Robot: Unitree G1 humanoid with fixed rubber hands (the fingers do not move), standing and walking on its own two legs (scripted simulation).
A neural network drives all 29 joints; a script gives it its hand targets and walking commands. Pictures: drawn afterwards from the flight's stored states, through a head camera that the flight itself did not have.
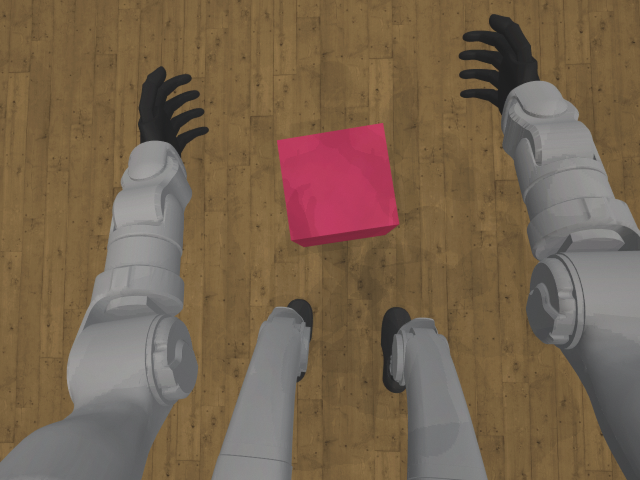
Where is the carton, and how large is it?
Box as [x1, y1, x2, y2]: [277, 123, 398, 246]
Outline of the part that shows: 382,123 277,140 291,240 303,246 385,234 398,224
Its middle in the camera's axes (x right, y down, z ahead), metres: +0.04 -0.11 +0.87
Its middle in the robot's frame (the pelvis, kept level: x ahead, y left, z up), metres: +0.49 +0.05 -0.52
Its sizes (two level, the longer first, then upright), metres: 0.210 0.200 0.250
